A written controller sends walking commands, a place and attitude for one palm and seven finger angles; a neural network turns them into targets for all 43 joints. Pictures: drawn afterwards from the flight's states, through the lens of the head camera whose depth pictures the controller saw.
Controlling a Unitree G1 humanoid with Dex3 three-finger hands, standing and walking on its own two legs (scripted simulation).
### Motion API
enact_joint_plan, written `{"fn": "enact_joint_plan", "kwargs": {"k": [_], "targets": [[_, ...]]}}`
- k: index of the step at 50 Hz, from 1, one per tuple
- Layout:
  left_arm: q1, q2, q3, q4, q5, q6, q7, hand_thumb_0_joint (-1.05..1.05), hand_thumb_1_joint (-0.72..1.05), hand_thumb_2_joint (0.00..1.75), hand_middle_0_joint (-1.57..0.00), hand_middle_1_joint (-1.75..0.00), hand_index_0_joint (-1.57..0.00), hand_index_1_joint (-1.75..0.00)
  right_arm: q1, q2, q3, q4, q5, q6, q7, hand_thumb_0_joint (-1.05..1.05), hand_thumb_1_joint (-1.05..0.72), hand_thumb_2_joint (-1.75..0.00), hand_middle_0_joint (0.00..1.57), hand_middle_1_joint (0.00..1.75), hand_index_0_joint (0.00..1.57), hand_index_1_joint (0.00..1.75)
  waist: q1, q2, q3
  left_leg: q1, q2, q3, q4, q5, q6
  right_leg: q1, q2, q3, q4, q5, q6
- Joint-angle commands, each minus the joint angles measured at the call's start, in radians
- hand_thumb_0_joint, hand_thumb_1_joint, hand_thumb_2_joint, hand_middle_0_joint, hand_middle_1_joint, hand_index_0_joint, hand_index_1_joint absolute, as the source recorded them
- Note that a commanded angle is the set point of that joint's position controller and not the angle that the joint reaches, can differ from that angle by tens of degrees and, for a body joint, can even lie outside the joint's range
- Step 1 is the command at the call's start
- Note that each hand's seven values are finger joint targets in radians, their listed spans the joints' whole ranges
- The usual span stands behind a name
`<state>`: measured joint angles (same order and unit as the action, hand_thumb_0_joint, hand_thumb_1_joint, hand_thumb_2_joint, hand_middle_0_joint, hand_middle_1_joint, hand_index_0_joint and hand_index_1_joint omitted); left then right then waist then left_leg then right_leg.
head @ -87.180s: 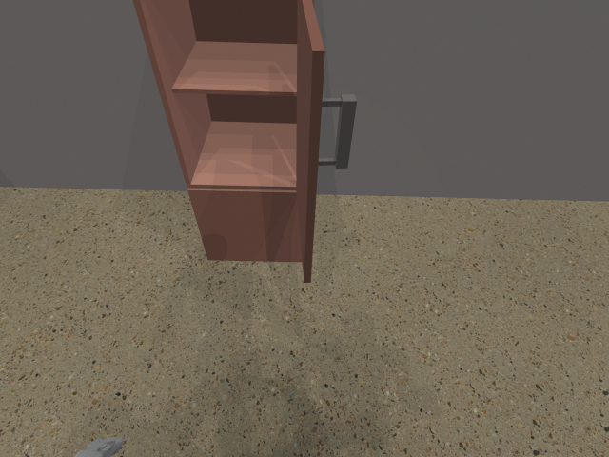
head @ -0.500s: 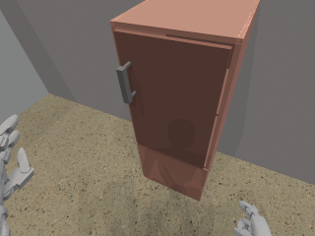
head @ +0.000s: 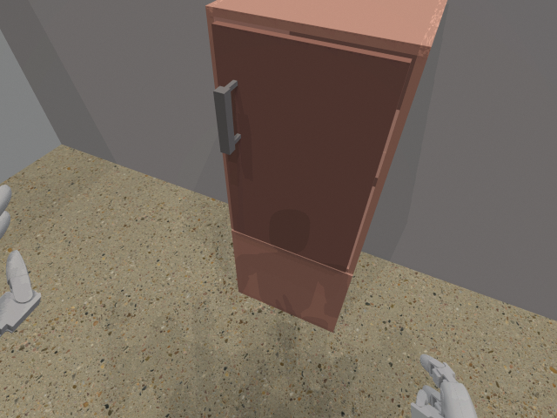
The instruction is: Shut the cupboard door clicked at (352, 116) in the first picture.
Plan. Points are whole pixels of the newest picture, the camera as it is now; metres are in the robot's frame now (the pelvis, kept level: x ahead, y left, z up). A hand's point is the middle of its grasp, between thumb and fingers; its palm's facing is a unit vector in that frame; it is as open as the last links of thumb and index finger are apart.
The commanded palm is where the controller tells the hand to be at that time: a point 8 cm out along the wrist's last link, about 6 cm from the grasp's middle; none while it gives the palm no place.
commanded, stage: step back with the hand held close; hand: left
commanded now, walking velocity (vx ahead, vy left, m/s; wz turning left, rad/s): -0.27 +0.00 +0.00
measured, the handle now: (230, 117) +0.67 +0.14 +0.09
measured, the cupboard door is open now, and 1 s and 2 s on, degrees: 0 0 0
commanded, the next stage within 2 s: stop stepping back and stand still in 0.64 s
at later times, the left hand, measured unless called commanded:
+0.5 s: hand out of the picture +0.11 +0.28 +0.18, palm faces +0.52 -0.74 -0.43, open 7.4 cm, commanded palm +0.03 +0.31 +0.19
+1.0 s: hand out of the picture +0.02 +0.26 +0.19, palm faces +0.47 -0.77 -0.43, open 7.4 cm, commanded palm -0.01 +0.29 +0.19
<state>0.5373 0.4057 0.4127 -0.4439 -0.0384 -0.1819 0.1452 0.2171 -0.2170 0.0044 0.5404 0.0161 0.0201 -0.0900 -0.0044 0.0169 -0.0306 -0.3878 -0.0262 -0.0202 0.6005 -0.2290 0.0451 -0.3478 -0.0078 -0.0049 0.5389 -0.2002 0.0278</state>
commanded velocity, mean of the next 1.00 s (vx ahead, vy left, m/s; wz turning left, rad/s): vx -0.23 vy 0.01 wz -0.07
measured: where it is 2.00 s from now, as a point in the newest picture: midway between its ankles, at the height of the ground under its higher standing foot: outside the picture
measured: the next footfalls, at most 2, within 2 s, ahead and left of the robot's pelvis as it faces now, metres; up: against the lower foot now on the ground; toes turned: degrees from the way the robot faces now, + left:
right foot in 0.68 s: -0.20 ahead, -0.14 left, +0.00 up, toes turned +1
left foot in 1.00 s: +0.00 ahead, +0.09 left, +0.00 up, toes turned -1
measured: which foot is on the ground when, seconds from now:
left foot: down 0.00-0.92, up 0.94-0.98, down 1.00-1.00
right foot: down 0.00-0.42, up 0.44-0.66, down 0.68-1.00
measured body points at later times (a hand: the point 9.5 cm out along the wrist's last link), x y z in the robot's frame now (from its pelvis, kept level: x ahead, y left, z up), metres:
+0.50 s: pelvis -0.08 +0.00 -0.01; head -0.07 +0.02 +0.44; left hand +0.07 +0.32 +0.20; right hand +0.10 -0.23 -0.08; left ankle +0.02 +0.10 -0.73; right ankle -0.02 -0.14 -0.70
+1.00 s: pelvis -0.15 -0.01 -0.01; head -0.23 +0.00 +0.43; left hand -0.01 +0.30 +0.21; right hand -0.05 -0.30 -0.08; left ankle -0.04 +0.09 -0.73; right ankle -0.24 -0.15 -0.73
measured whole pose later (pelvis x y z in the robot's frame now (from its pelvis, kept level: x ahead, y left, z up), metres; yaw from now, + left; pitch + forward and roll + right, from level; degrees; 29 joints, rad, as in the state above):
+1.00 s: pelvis -0.15 -0.01 -0.01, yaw -1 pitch -3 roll -3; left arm 0.61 0.48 0.45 -0.47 -0.06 -0.24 0.15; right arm 0.36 -0.28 -0.04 0.66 0.01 -0.06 -0.11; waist -0.03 0.03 -0.15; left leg -0.46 0.03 -0.03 0.69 -0.24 -0.01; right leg -0.06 0.05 0.03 0.56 -0.46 0.00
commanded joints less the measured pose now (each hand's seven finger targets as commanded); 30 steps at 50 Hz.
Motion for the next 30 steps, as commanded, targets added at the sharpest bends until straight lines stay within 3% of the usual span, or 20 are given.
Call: {"fn": "enact_joint_plan", "kwargs": {"k": [1, 2, 5, 6, 8, 11, 13, 14, 15, 16, 17, 18, 19, 20, 21, 22, 24, 26, 27, 30], "targets": [[-0.102, 0.223, 0.159, -0.256, 0.022, -0.101, 0.030, 0.00, 0.90, 0.90, -0.20, -0.30, -0.20, -0.30, -0.101, -0.163, -0.058, -0.146, -0.012, -0.084, -0.018, 0.00, -0.90, -0.90, 0.20, 0.30, 0.20, 0.30, 0.001, 0.098, -0.030, -0.343, 0.140, -0.155, -0.276, -0.441, 0.055, 0.267, -0.010, 0.082, 0.001, -0.139, -0.025], [-0.104, 0.191, 0.136, -0.260, 0.022, -0.106, 0.031, 0.00, 0.90, 0.90, -0.20, -0.30, -0.20, -0.30, -0.091, -0.152, -0.052, -0.144, -0.011, -0.092, -0.018, 0.00, -0.90, -0.90, 0.20, 0.30, 0.20, 0.30, -0.001, 0.108, -0.032, -0.363, 0.147, -0.164, -0.285, -0.451, 0.057, 0.286, -0.006, 0.069, 0.029, -0.132, -0.024], [-0.106, 0.190, 0.146, -0.279, 0.028, -0.121, 0.037, 0.00, 0.90, 0.90, -0.20, -0.30, -0.20, -0.30, -0.079, -0.155, -0.056, -0.135, -0.013, -0.115, -0.015, 0.00, -0.90, -0.90, 0.20, 0.30, 0.20, 0.30, 0.001, 0.154, -0.052, -0.403, 0.160, -0.167, -0.287, -0.483, 0.063, 0.325, 0.017, 0.067, 0.095, -0.079, -0.023], [-0.100, 0.218, 0.171, -0.284, 0.031, -0.129, 0.037, 0.00, 0.90, 0.90, -0.20, -0.30, -0.20, -0.30, -0.081, -0.161, -0.061, -0.132, -0.016, -0.125, -0.017, 0.00, -0.90, -0.90, 0.20, 0.30, 0.20, 0.30, 0.002, 0.172, -0.055, -0.405, 0.166, -0.172, -0.297, -0.495, 0.064, 0.328, 0.026, 0.068, 0.103, -0.070, -0.021], [-0.087, 0.196, 0.161, -0.281, 0.030, -0.139, 0.037, 0.00, 0.90, 0.90, -0.20, -0.30, -0.20, -0.30, -0.078, -0.151, -0.059, -0.131, -0.014, -0.134, -0.013, 0.00, -0.90, -0.90, 0.20, 0.30, 0.20, 0.30, 0.001, 0.160, -0.046, -0.422, 0.162, -0.151, -0.259, -0.485, 0.061, 0.318, 0.020, 0.093, 0.111, -0.047, -0.029], [-0.053, 0.223, 0.191, -0.230, 0.023, -0.146, 0.038, 0.00, 0.90, 0.90, -0.20, -0.30, -0.20, -0.30, -0.058, -0.144, -0.073, -0.112, -0.018, -0.137, -0.003, 0.00, -0.90, -0.90, 0.20, 0.30, 0.20, 0.30, -0.002, 0.015, -0.026, -0.300, 0.091, -0.061, -0.057, -0.404, 0.015, 0.113, -0.080, 0.259, -0.074, -0.164, -0.078], [-0.070, 0.203, 0.148, -0.218, 0.007, -0.139, 0.045, 0.00, 0.90, 0.90, -0.20, -0.30, -0.20, -0.30, -0.048, -0.114, -0.065, -0.084, -0.018, -0.130, 0.014, 0.00, -0.90, -0.90, 0.20, 0.30, 0.20, 0.30, -0.005, -0.149, -0.021, -0.102, 0.037, -0.005, 0.144, -0.239, -0.042, -0.115, -0.217, 0.357, -0.246, -0.291, -0.141], [-0.082, 0.201, 0.137, -0.208, 0.003, -0.131, 0.051, 0.00, 0.90, 0.90, -0.20, -0.30, -0.20, -0.30, -0.050, -0.107, -0.065, -0.071, -0.020, -0.124, 0.020, 0.00, -0.90, -0.90, 0.20, 0.30, 0.20, 0.30, -0.009, -0.192, -0.037, -0.026, 0.033, 0.011, 0.221, -0.192, -0.050, -0.177, -0.260, 0.356, -0.289, -0.308, -0.158], [-0.104, 0.202, 0.127, -0.209, 0.002, -0.125, 0.055, 0.00, 0.90, 0.90, -0.20, -0.30, -0.20, -0.30, -0.056, -0.103, -0.063, -0.067, -0.018, -0.119, 0.022, 0.00, -0.90, -0.90, 0.20, 0.30, 0.20, 0.30, -0.013, -0.214, -0.047, 0.015, 0.035, 0.014, 0.250, -0.182, -0.049, -0.205, -0.268, 0.328, -0.302, -0.312, -0.157], [-0.123, 0.212, 0.131, -0.208, 0.002, -0.122, 0.060, 0.00, 0.90, 0.90, -0.20, -0.30, -0.20, -0.30, -0.058, -0.108, -0.064, -0.061, -0.019, -0.118, 0.020, 0.00, -0.90, -0.90, 0.20, 0.30, 0.20, 0.30, -0.021, -0.193, -0.043, 0.056, 0.031, 0.017, 0.230, -0.166, -0.043, -0.240, -0.251, 0.312, -0.304, -0.291, -0.146], [-0.120, 0.209, 0.123, -0.210, 0.003, -0.122, 0.061, 0.00, 0.90, 0.90, -0.20, -0.30, -0.20, -0.30, -0.056, -0.101, -0.058, -0.059, -0.014, -0.115, 0.018, 0.00, -0.90, -0.90, 0.20, 0.30, 0.20, 0.30, -0.023, -0.188, -0.042, 0.080, 0.046, 0.003, 0.153, -0.161, -0.034, -0.247, -0.228, 0.246, -0.268, -0.287, -0.122], [-0.119, 0.208, 0.123, -0.213, 0.001, -0.120, 0.060, 0.00, 0.90, 0.90, -0.20, -0.30, -0.20, -0.30, -0.060, -0.109, -0.058, -0.063, -0.013, -0.113, 0.013, 0.00, -0.90, -0.90, 0.20, 0.30, 0.20, 0.30, -0.023, -0.141, -0.024, 0.078, 0.062, -0.027, 0.031, -0.180, -0.021, -0.254, -0.169, 0.193, -0.221, -0.306, -0.092], [-0.124, 0.206, 0.123, -0.230, 0.000, -0.126, 0.058, 0.00, 0.90, 0.90, -0.20, -0.30, -0.20, -0.30, -0.064, -0.127, -0.059, -0.070, -0.011, -0.115, 0.004, 0.00, -0.90, -0.90, 0.20, 0.30, 0.20, 0.30, -0.026, -0.033, 0.002, 0.027, 0.102, -0.090, -0.106, -0.235, 0.002, -0.237, -0.090, 0.142, -0.137, -0.319, -0.059], [-0.130, 0.206, 0.131, -0.263, 0.002, -0.137, 0.060, 0.00, 0.90, 0.90, -0.20, -0.30, -0.20, -0.30, -0.069, -0.146, -0.059, -0.079, -0.012, -0.125, -0.006, 0.00, -0.90, -0.90, 0.20, 0.30, 0.20, 0.30, -0.024, 0.122, 0.007, -0.119, 0.193, -0.196, -0.269, -0.320, 0.041, -0.114, -0.004, 0.083, 0.045, -0.248, -0.027], [-0.141, 0.221, 0.162, -0.287, 0.013, -0.148, 0.063, 0.00, 0.90, 0.90, -0.20, -0.30, -0.20, -0.30, -0.105, -0.161, -0.068, -0.088, -0.016, -0.136, -0.018, 0.00, -0.90, -0.90, 0.20, 0.30, 0.20, 0.30, -0.007, 0.269, -0.007, -0.296, 0.320, -0.332, -0.396, -0.359, 0.091, 0.076, 0.072, 0.019, 0.276, -0.107, 0.001], [-0.122, 0.230, 0.192, -0.279, 0.015, -0.153, 0.057, 0.00, 0.90, 0.90, -0.20, -0.30, -0.20, -0.30, -0.097, -0.134, -0.070, -0.077, -0.025, -0.146, -0.016, 0.00, -0.90, -0.90, 0.20, 0.30, 0.20, 0.30, 0.000, 0.283, -0.081, -0.346, 0.379, -0.351, -0.436, -0.390, 0.115, 0.160, 0.084, 0.039, 0.445, -0.165, -0.003], [-0.090, 0.219, 0.195, -0.297, 0.009, -0.163, 0.043, 0.00, 0.90, 0.90, -0.20, -0.30, -0.20, -0.30, -0.084, -0.135, -0.092, -0.068, -0.025, -0.166, 0.002, 0.00, -0.90, -0.90, 0.20, 0.30, 0.20, 0.30, 0.003, 0.197, -0.147, -0.288, 0.381, -0.280, -0.400, -0.352, 0.115, 0.170, 0.095, 0.057, 0.525, -0.233, -0.006], [-0.057, 0.205, 0.194, -0.310, -0.001, -0.162, 0.032, 0.00, 0.90, 0.90, -0.20, -0.30, -0.20, -0.30, -0.087, -0.137, -0.095, -0.073, -0.024, -0.181, 0.014, 0.00, -0.90, -0.90, 0.20, 0.30, 0.20, 0.30, 0.010, 0.189, -0.139, -0.220, 0.344, -0.203, -0.335, -0.271, 0.097, 0.146, 0.081, 0.035, 0.396, -0.229, -0.005], [-0.046, 0.172, 0.155, -0.327, -0.009, -0.162, 0.027, 0.00, 0.90, 0.90, -0.20, -0.30, -0.20, -0.30, -0.088, -0.120, -0.082, -0.064, -0.025, -0.189, 0.018, 0.00, -0.90, -0.90, 0.20, 0.30, 0.20, 0.30, 0.008, 0.194, -0.125, -0.137, 0.317, -0.180, -0.324, -0.200, 0.080, 0.102, 0.077, 0.013, 0.308, -0.251, -0.006], [-0.070, 0.153, 0.110, -0.326, -0.024, -0.155, 0.016, 0.00, 0.90, 0.90, -0.20, -0.30, -0.20, -0.30, -0.082, -0.117, -0.060, -0.025, -0.031, -0.210, 0.025, 0.00, -0.90, -0.90, 0.20, 0.30, 0.20, 0.30, -0.002, 0.245, -0.120, 0.037, 0.289, -0.161, -0.329, -0.108, 0.041, 0.051, 0.088, -0.017, 0.067, -0.266, -0.011]]}}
